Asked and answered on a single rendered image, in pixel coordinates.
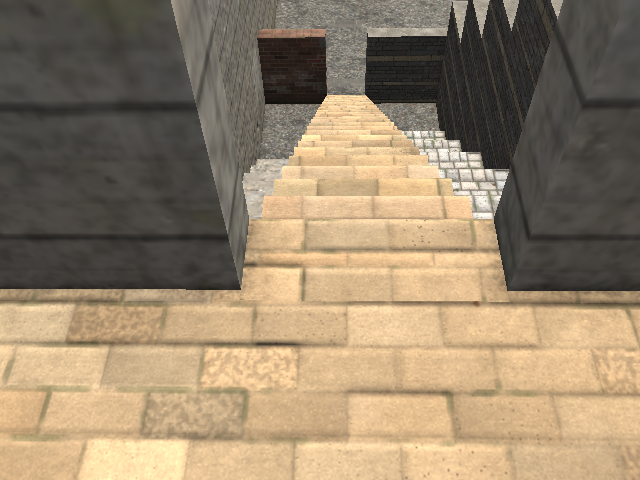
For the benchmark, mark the stairs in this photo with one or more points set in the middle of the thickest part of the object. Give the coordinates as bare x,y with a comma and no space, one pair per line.
353,163

